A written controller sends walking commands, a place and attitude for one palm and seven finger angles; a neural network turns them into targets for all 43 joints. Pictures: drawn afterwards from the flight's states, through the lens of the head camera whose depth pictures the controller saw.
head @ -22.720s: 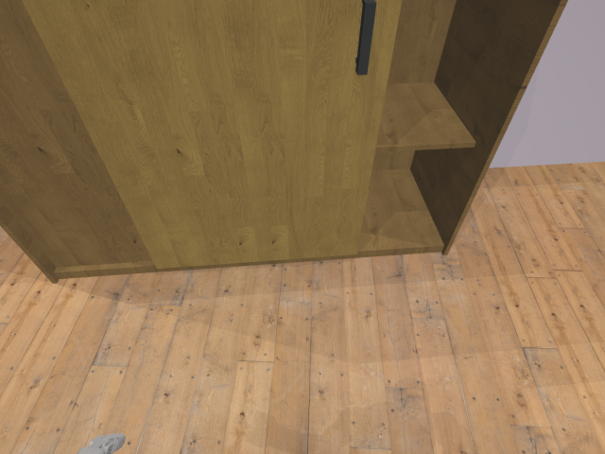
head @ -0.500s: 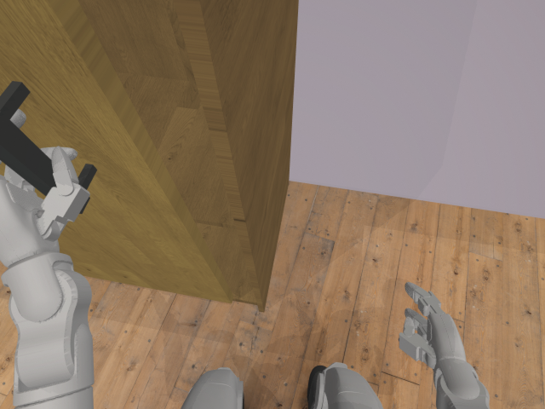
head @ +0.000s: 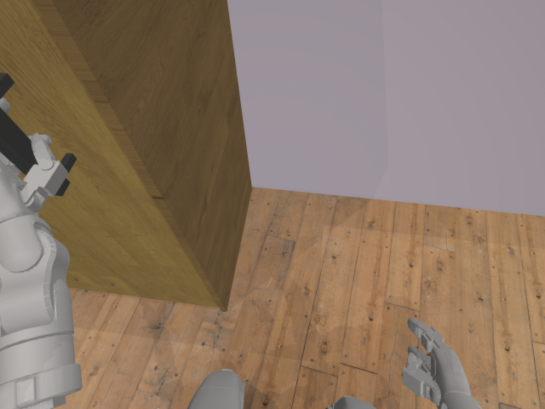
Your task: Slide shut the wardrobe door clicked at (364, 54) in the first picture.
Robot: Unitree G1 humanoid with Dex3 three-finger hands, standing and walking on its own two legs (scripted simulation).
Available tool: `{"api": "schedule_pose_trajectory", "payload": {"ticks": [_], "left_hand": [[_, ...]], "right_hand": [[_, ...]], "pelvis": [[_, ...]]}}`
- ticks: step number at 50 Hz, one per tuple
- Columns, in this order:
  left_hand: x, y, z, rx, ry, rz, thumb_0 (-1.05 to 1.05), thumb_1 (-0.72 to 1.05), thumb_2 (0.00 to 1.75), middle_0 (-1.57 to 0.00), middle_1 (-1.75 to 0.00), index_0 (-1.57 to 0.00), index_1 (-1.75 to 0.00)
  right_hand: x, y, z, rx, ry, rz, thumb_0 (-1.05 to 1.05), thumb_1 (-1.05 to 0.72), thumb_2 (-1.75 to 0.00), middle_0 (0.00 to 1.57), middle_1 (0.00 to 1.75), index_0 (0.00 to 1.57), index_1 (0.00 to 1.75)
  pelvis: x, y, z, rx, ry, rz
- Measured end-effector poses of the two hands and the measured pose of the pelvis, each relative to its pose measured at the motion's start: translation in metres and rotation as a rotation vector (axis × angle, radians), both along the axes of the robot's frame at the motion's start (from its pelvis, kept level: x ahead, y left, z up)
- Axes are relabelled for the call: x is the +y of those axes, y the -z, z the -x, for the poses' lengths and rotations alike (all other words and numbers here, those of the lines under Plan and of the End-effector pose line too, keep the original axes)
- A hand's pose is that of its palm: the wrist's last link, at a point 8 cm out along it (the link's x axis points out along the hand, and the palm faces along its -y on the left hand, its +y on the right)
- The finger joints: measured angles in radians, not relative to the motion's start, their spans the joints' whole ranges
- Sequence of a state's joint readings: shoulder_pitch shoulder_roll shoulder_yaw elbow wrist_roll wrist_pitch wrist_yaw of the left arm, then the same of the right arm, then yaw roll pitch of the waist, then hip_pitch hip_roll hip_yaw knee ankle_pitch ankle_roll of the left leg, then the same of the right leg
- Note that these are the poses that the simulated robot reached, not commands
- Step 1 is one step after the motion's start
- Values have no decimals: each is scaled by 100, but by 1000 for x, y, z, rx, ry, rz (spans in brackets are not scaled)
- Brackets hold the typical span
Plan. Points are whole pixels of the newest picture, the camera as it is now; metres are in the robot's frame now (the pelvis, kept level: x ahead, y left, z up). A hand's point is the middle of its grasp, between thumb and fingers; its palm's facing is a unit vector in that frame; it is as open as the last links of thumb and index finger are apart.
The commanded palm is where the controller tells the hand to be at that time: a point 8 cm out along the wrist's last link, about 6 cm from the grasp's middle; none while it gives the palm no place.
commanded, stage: step sideways, sliding the door along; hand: left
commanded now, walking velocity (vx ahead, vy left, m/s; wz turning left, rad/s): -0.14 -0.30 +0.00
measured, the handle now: (31, 139) +0.37 +0.35 +0.16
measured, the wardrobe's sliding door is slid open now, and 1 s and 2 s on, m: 0.00 0.00 0.00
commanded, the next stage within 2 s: stop walking and hold the door there in 0.14 s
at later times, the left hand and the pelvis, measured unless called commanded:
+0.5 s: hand (40, 171) +0.33 +0.32 +0.16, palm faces +0.68 -0.61 -0.41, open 7.5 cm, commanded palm +0.28 +0.34 +0.14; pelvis +0.03 -0.07 +0.00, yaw -6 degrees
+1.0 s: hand (40, 169) +0.33 +0.32 +0.16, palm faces +0.67 -0.65 -0.36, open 7.2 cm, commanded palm +0.28 +0.32 +0.14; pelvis +0.01 -0.06 +0.02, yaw -8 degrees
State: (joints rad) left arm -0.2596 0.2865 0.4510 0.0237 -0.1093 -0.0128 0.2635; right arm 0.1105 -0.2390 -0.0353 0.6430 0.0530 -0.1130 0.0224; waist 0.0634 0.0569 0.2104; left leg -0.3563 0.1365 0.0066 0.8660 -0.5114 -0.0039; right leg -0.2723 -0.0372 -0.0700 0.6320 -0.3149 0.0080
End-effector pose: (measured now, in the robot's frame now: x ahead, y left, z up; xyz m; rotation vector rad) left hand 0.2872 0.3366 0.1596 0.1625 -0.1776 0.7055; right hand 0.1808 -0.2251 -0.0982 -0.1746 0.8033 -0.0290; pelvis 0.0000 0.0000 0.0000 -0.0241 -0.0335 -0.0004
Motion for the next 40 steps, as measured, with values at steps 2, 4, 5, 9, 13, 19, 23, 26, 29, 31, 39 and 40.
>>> {"api": "schedule_pose_trajectory", "payload": {"ticks": [2, 4, 5, 9, 13, 19, 23, 26, 29, 31, 39, 40], "left_hand": [[1, 1, 0, -13, 8, 1, -2, 74, 82, -30, -135, -1, -125], [1, 2, 1, -21, 20, 1, -2, 75, 82, -28, -134, -1, -123], [0, 2, 1, -22, 22, 7, -2, 75, 82, -27, -134, 0, -121], [-2, 0, 1, -10, -2, 36, -1, 75, 82, -22, -134, -3, -120], [-4, -1, 1, 9, -29, 41, 0, 75, 83, -22, -133, -3, -120], [8, -9, 7, 167, -61, -215, -13, 62, 78, -33, -135, -8, -124], [6, -12, 8, 229, -117, -240, -16, 61, 76, -37, -135, -10, -125], [6, -14, 8, 244, -122, -223, -16, 60, 76, -38, -135, -13, -126], [8, -14, 8, 232, -108, -213, -15, 58, 77, -39, -135, -15, -127], [10, -12, 8, 205, -89, -209, -15, 57, 78, -39, -136, -17, -126], [8, -12, 8, 208, -85, -150, -13, 60, 77, -32, -138, -16, -124], [8, -13, 8, 214, -84, -149, -13, 60, 77, -32, -138, -16, -125]], "right_hand": [[-12, -3, 5, 10, 20, 51, 1, -91, -90, 20, 30, 21, 30], [-20, -9, 10, 34, 33, 78, 1, -91, -90, 20, 30, 20, 30], [-23, -13, 13, 46, 30, 83, 1, -91, -90, 20, 30, 20, 30], [-29, -33, 14, 57, 7, 85, 1, -91, -90, 20, 30, 20, 30], [-35, -41, 3, 29, -17, 70, 1, -91, -90, 20, 30, 20, 30], [-65, -29, -20, -79, 18, 16, 1, -91, -90, 21, 30, 21, 30], [-95, -12, -23, -109, 99, 27, 1, -91, -90, 21, 30, 21, 30], [-110, -12, -11, -90, 164, 53, 1, -91, -90, 20, 30, 21, 30], [-117, -16, 8, -61, 198, 97, 1, -91, -90, 20, 30, 20, 30], [-120, -17, 21, -50, 211, 133, 1, -91, -90, 20, 30, 20, 30], [-99, -23, 71, 21, 257, 105, 1, -91, -90, 20, 30, 20, 30], [-96, -22, 75, 30, 255, 94, 1, -91, -90, 20, 30, 20, 30]], "pelvis": [[1, 3, -1, 9, -3, 15], [-5, 0, 1, -15, 3, 10], [-9, -3, 0, -22, 7, 15], [-22, -17, -6, -40, 12, 59], [-35, -22, -14, -55, 30, 81], [-71, -4, -29, -50, 79, 36], [-74, 5, -27, -40, 93, 21], [-69, -1, -26, -26, 104, -9], [-65, -4, -25, -19, 93, -13], [-60, -1, -25, -18, 82, 4], [-58, -17, -25, -15, 101, -6], [-60, -18, -25, -11, 105, -9]]}}
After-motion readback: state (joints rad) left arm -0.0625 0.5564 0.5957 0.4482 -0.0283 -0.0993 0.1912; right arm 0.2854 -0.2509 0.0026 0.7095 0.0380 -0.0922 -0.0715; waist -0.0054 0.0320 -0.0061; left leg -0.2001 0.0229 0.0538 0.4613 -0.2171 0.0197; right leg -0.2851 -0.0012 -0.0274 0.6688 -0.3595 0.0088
